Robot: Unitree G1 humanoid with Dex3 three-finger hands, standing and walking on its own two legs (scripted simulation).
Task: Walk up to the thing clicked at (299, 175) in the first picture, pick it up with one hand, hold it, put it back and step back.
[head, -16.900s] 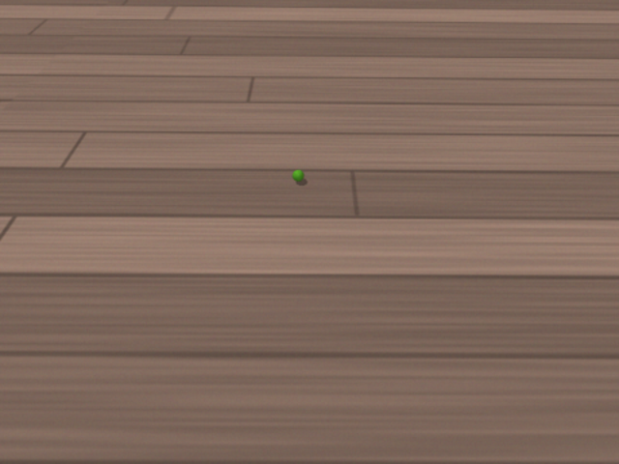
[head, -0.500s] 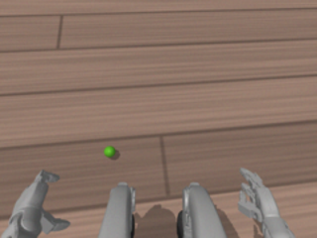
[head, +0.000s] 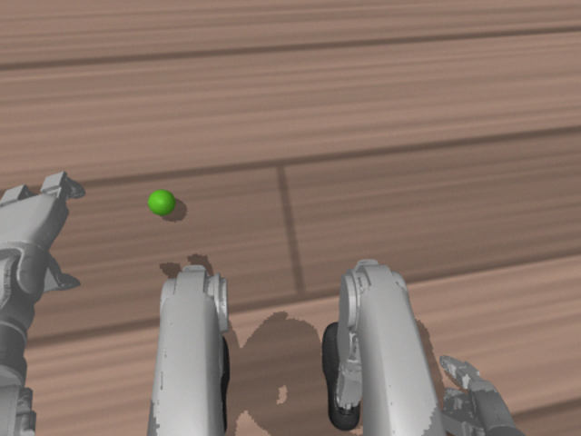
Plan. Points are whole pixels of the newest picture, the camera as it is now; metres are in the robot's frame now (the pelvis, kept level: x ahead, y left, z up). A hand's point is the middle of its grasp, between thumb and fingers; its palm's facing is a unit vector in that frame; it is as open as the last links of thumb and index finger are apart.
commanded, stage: rise first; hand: left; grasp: from above
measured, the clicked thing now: (161, 202) +0.50 +0.26 -0.38
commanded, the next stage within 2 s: approach in 1.12 s
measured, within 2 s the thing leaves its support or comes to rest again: neither
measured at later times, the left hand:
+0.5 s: hand (84, 223) +0.41 +0.33 -0.21, palm faces -0.45 -0.07 -0.89, open 13.9 cm
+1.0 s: hand (101, 216) +0.43 +0.33 -0.25, palm faces -0.46 -0.07 -0.89, open 14.0 cm
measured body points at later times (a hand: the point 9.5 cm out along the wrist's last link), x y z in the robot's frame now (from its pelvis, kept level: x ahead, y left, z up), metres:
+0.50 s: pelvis +0.00 +0.01 -0.06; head +0.22 +0.07 +0.33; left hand +0.43 +0.34 -0.16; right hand +0.09 -0.28 -0.17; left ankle +0.09 +0.13 -0.37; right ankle +0.10 -0.13 -0.37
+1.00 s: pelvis +0.01 +0.01 -0.08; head +0.25 +0.07 +0.30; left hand +0.45 +0.33 -0.20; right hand +0.08 -0.28 -0.19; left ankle +0.09 +0.13 -0.37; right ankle +0.10 -0.13 -0.37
